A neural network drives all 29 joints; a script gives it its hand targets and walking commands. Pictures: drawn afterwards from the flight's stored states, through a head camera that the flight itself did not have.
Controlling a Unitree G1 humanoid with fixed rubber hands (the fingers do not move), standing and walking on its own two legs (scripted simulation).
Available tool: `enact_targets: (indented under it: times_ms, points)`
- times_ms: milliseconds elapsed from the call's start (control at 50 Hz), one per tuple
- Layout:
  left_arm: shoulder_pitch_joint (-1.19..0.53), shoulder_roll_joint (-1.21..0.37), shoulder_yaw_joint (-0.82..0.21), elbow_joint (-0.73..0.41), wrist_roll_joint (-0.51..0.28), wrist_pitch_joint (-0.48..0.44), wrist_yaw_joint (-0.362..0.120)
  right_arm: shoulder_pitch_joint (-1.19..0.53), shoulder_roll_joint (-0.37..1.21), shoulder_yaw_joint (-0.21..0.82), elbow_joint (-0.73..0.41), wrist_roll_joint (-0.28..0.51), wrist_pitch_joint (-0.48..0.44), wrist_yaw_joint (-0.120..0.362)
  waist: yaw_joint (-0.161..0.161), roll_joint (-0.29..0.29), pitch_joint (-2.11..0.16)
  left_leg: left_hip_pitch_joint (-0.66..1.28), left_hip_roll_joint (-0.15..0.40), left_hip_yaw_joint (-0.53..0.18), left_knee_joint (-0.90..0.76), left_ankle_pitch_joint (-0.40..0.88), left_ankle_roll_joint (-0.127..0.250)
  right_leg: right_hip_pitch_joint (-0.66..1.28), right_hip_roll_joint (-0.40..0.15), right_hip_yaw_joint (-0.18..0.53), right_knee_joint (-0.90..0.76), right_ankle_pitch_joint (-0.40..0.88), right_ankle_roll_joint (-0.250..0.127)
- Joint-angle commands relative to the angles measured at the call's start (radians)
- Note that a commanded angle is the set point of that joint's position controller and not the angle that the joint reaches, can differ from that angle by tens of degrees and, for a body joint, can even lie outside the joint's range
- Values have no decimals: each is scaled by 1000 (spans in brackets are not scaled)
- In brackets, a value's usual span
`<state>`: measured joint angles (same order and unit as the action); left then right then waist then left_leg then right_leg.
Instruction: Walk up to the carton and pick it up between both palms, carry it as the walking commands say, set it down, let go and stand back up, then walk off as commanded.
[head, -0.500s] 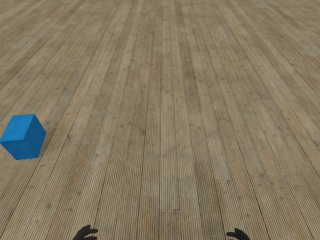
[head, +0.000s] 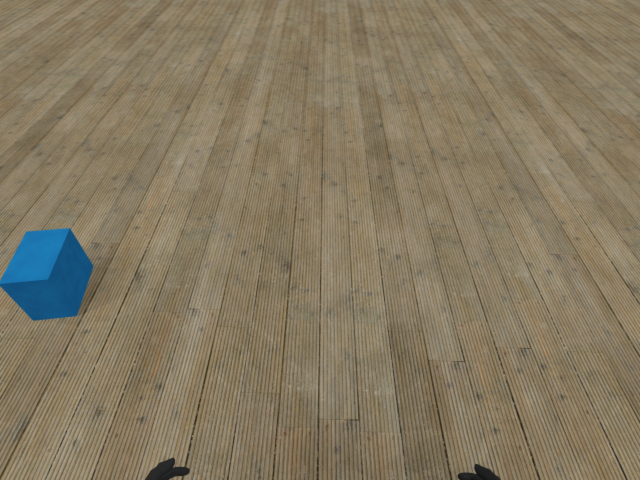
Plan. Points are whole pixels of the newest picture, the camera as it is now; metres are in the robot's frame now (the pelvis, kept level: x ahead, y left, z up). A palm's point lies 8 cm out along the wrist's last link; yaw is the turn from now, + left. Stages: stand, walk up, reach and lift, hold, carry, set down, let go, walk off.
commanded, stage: stand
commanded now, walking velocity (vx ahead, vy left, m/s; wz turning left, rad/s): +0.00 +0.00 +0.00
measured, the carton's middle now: (51, 274) +0.94 +0.99 -0.65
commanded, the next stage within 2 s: walk up in 0.20 s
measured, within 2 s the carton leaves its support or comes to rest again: neither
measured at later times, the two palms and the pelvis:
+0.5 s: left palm out of the picture +0.10 +0.25 -0.10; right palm out of the picture +0.10 -0.25 -0.11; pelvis -0.01 -0.01 -0.01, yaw +3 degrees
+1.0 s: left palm out of the picture -0.01 +0.37 -0.10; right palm out of the picture +0.13 -0.13 -0.09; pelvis +0.00 +0.09 +0.02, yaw +22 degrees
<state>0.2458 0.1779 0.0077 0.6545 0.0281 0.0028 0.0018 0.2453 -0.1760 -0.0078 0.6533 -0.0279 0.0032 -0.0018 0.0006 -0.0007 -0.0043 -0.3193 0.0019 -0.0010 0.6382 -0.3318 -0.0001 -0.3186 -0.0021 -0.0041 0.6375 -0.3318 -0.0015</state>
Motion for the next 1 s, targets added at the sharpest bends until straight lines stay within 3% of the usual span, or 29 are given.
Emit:
enact_targets:
  times_ms: [0, 360, 380, 400, 420, 440, 460, 480, 500, 520, 540, 560, 580, 600, 640, 680, 700, 720, 740, 760, 780, 800, 820, 840, 860, 880, 900, 940, 980]
  points:
    - [-9, 82, 24, -68, 0, -14, 3, -9, -83, -24, -68, 0, -14, -3, 0, 2, -33, 11, 41, -56, -111, 141, 29, 11, -43, 58, -111, 141, -30]
    - [7, 79, 34, -36, -2, -15, 7, 5, -79, -34, -35, 1, -15, -7, 0, 2, -25, 23, 44, -60, -126, 152, 33, 22, -46, 63, -127, 153, -34]
    - [-9, 199, 73, 23, -30, 10, 27, 73, -206, -84, -50, -6, -27, -16, 2, 31, 86, 35, 202, -205, -66, 736, 46, -43, -73, -32, 98, 390, -17]
    - [42, 166, 57, -27, -44, 0, 33, 93, -242, -111, -32, -10, -17, -16, -14, 99, -63, 43, 178, -251, -122, 524, 89, 26, -32, -47, 76, 76, 7]
    - [65, 120, 44, -25, -43, 1, 31, 74, -241, -109, -28, -4, -4, -14, 7, 156, -43, 14, 192, -287, -142, 391, 113, 10, -26, -39, 77, -52, 15]
    - [2, 126, 59, -14, -8, 6, 41, -1, -214, -86, -25, -10, -1, -5, 7, 171, -10, -103, 173, -288, -155, 296, 123, 14, 3, -62, 58, -105, 23]
    - [17, 127, 61, -19, 3, 7, 44, -46, -188, -79, -34, -4, 3, -3, 33, 157, 0, -199, 140, -274, -124, 210, 103, 79, -28, -30, 3, -105, 16]
    - [52, 154, 80, 0, 11, 7, 42, -91, -146, -70, -51, 4, 5, -1, 66, 24, 15, -334, 67, -188, -27, 151, 43, 172, -110, 50, -114, -71, -16]
    - [140, 217, 99, 28, 13, 2, 41, -126, -113, -62, -64, 16, 3, -2, 119, -210, -13, -434, -46, -15, 249, -41, -22, 253, -338, 248, -294, 89, -111]
    - [159, 230, 97, 33, 10, -2, 41, -104, -125, -71, -62, 7, 10, -6, 110, -275, -22, -449, -18, 29, 461, -309, -44, 216, -504, 351, -321, 380, -212]
    - [117, 213, 89, 35, 9, -9, 45, -102, -132, -70, -54, -32, 18, -3, 83, -159, -55, -396, 37, 8, 557, -269, -28, 173, -496, 328, -315, 492, -232]
    - [57, 194, 84, 36, 13, -15, 52, -83, -129, -83, -32, -31, 25, 6, 40, -67, -60, -330, 48, 0, 575, -220, -26, 127, -439, 221, -281, 551, -217]
    - [4, 193, 84, 36, 19, -19, 55, -50, -111, -82, -18, -24, 34, 18, -1, -73, -57, -281, 58, 5, 528, -171, -26, 89, -380, 121, -271, 533, -182]
    - [-31, 195, 84, 34, 20, -22, 55, -31, -99, -76, -19, -16, 43, 29, -17, -122, -53, -255, 58, 14, 466, -141, -25, 78, -338, 48, -260, 518, -153]
    - [-42, 195, 89, 34, 18, -20, 45, -39, -94, -66, -22, -1, 54, 42, -6, -165, -38, -199, 43, 56, 332, -108, -23, 63, -306, -38, -243, 493, -127]
    - [-3, 222, 103, 50, 13, -15, 37, -53, -93, -60, -24, 6, 56, 49, 18, -183, -48, -135, 31, 91, 194, -116, -18, 87, -331, -53, -244, 452, -113]
    - [52, 239, 113, 69, 8, -15, 37, -59, -100, -62, -23, 6, 56, 55, 36, -175, -49, -124, 31, 119, 146, -109, -22, 112, -379, -28, -270, 382, -109]
    - [176, 288, 140, 114, 6, -4, 46, -120, -111, -63, -52, -19, 63, 83, 68, -144, -53, -177, 71, 119, 124, -141, -25, 150, -487, 102, -371, -141, -116]
    - [180, 326, 155, 131, -8, 6, 57, -208, -119, -66, -90, -30, 70, 111, 78, -145, 12, -236, 102, 72, 125, -107, -21, 135, -547, 191, -438, -345, -101]
    - [117, 330, 151, 120, -8, 6, 54, -214, -117, -66, -96, -32, 67, 125, 62, -147, 46, -176, 109, 53, 77, -103, -13, 56, -533, 162, -462, -326, -80]
    - [27, 321, 143, 102, -1, 2, 42, -127, -101, -62, -73, -25, 55, 128, 9, -164, 30, -29, 84, 75, -15, -102, 0, -35, -474, 64, -441, -282, -60]
    - [-45, 302, 139, 91, 1, -6, 27, 19, -94, -62, -14, -14, 31, 119, -58, -145, -11, 174, 35, 137, -157, -14, 12, -126, -376, -72, -338, -293, -36]
    - [-37, 225, 124, 92, 16, -17, 9, 193, -145, -83, 77, -7, 2, 97, -115, 33, -87, 455, -8, 135, -223, -88, 23, -283, -232, -215, -68, -332, 10]
    - [-94, 114, 94, 27, 36, -23, -13, 315, -259, -113, 107, -13, -17, 75, -195, 381, -86, 583, 254, -276, -358, -378, 87, -584, -131, -249, 340, -374, 40]
    - [-187, 106, 86, -19, 33, -21, -17, 293, -319, -118, 107, -7, -30, 53, -202, 377, -56, 508, 403, -533, -479, -485, 182, -715, -107, -118, 494, -252, 39]
    - [-216, 164, 93, -9, 28, -28, -27, 256, -278, -101, 110, -3, -26, 40, -168, 215, 9, 425, 387, -510, -477, -451, 195, -709, -156, -57, 521, -114, 32]
    - [-177, 167, 92, 16, 26, -44, -42, 219, -244, -90, 104, -7, -33, 34, -120, 128, 37, 365, 361, -487, -497, -371, 189, -671, -166, -35, 502, -1, 26]
    - [-58, 168, 97, 90, 29, -56, -58, 124, -208, -79, 70, 7, -58, 29, -30, 59, 33, 318, 265, -360, -504, -134, 161, -540, -170, -32, 476, 129, 33]
    - [-43, 151, 92, 104, 28, -43, -59, 138, -192, -80, 85, 19, -77, 33, -8, 64, 33, 294, 217, -274, -504, 38, 153, -485, -147, -51, 469, 181, 45]
